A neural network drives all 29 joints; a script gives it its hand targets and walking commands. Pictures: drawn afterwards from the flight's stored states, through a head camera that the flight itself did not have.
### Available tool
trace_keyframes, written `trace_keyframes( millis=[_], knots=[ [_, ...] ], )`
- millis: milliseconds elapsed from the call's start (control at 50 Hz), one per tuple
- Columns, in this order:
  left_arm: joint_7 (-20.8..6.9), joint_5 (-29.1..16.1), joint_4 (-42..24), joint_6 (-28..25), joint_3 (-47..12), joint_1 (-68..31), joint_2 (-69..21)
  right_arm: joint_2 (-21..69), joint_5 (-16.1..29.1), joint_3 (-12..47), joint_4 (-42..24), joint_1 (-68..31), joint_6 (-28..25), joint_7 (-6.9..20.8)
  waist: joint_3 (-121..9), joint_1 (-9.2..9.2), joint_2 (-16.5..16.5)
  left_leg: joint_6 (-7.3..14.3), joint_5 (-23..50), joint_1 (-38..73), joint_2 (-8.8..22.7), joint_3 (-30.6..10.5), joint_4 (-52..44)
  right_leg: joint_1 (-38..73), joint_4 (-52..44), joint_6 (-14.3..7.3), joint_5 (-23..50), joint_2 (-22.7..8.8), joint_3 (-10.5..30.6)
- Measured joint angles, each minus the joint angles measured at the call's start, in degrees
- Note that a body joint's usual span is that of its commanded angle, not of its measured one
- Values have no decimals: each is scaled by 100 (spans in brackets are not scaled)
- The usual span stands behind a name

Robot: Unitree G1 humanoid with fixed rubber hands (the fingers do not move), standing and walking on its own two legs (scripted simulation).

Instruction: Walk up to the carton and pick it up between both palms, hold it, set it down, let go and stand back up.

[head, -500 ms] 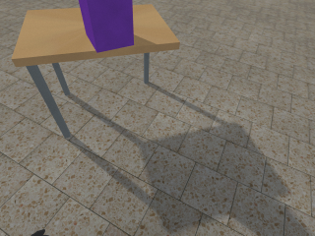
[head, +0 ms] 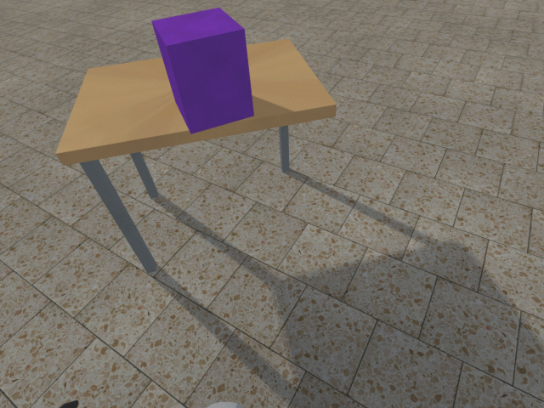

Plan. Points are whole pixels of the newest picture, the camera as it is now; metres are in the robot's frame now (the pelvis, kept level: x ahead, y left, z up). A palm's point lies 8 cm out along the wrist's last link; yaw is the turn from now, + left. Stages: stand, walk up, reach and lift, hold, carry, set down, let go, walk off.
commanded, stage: walk up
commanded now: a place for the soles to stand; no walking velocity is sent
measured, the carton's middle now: (205, 70) +0.99 +0.22 +0.06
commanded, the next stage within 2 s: none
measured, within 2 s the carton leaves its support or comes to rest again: neither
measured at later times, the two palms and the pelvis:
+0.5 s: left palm (66, 390) +0.19 +0.35 -0.10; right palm (482, 402) +0.17 -0.29 -0.10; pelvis +0.12 +0.03 -0.01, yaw +2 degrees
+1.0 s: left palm (67, 348) +0.25 +0.38 -0.09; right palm (433, 322) +0.30 -0.27 -0.12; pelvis +0.22 +0.04 -0.01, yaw +7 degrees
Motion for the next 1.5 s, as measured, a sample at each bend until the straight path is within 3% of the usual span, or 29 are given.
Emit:
trace_keyframes(
  millis=[140,180,200,280,380,520,560,580,660,800,960,1000,1080,1120,1260,1280,1320,1420,1500],
  knots=[
    [-103,0,0,11,0,-1,7,-52,0,1,34,70,0,59,-188,-6,-6,0,117,68,97,30,-1506,110,68,228,-338,-117,-110],
    [-100,0,5,48,1,-18,9,-66,0,-1,47,114,-49,40,-132,-4,-106,-92,798,137,41,92,-1786,-51,611,120,-619,-234,-109],
    [-102,0,7,94,0,-19,5,-38,0,-1,53,119,-53,13,-44,-7,-190,-137,803,139,-14,130,-1609,-170,1062,34,-685,-273,-50],
    [-104,0,-2,225,0,-18,1,146,0,1,71,197,-54,-18,-122,-5,-377,-154,571,158,-54,112,-1710,-957,2100,-123,-795,110,76],
    [-108,0,-3,225,0,-16,3,138,0,0,72,197,-78,-75,-129,0,-476,-154,599,214,-55,111,-1987,-1558,2019,-154,-797,284,87],
    [-105,0,-6,215,0,-12,7,132,0,2,72,198,-78,-89,-266,4,-448,-154,273,292,-59,105,-1896,-1448,779,-156,-716,300,94],
    [-79,-1,-6,151,1,-11,-14,112,0,1,68,188,-78,-90,-222,5,-305,-153,109,298,-16,-11,-1606,-1232,416,-198,191,361,13],
    [-51,0,-4,107,2,-8,-29,132,0,3,69,184,-79,-96,-130,7,-209,-153,76,299,-15,-117,-1245,-1061,423,-227,236,400,-54],
    [11,0,-3,82,0,79,-31,195,0,1,66,183,-79,-97,-50,4,-139,-154,-20,127,-103,-132,154,-394,354,-258,-169,266,-91],
    [12,0,-4,81,0,78,-32,24,0,1,64,184,-61,-97,-27,-1,89,-154,589,-121,-92,-143,151,278,-69,-166,-267,143,-101],
    [-2,0,-2,100,-1,77,-33,148,0,1,63,185,-61,-97,115,-4,2,-154,663,-130,-93,-37,-1546,293,-38,-44,-520,187,-365],
    [1,0,0,169,-1,76,-35,118,0,-1,63,185,-65,-102,124,-8,-74,-153,1132,-39,-92,77,-2101,106,353,-1,-724,155,-415],
    [36,0,1,352,0,22,-44,161,0,-1,60,130,-65,-219,361,-6,-333,-65,989,-53,-175,95,-1772,-411,1663,-13,-1107,134,-333],
    [36,0,-2,400,-1,24,-42,157,0,0,56,130,-65,-247,341,-2,-394,-52,954,-57,-176,74,-1828,-623,1795,-38,-1354,206,-326],
    [38,0,-6,483,-1,27,-40,148,0,2,20,99,-35,-289,334,2,-410,-52,971,-62,-178,76,-1865,-711,1263,-74,-1444,252,-317],
    [44,0,-6,483,-1,28,-39,149,0,2,20,78,-11,-289,332,4,-404,-53,970,-63,-178,77,-1859,-619,951,-74,-1332,268,-315],
    [63,0,-5,483,-1,26,-41,149,0,1,20,10,38,-291,338,0,-369,-54,963,-58,-174,68,-1817,-527,594,-155,-448,295,-322],
    [109,0,-3,478,0,26,-50,176,0,1,23,-93,118,-298,299,2,-267,-54,67,-85,-186,26,-576,-291,586,-253,-424,244,-349],
    [109,0,-5,457,-1,25,-52,133,0,1,19,-98,127,-297,178,-3,-270,-55,-75,-79,-176,19,-166,-401,585,-221,-438,52,-358]
  ],
)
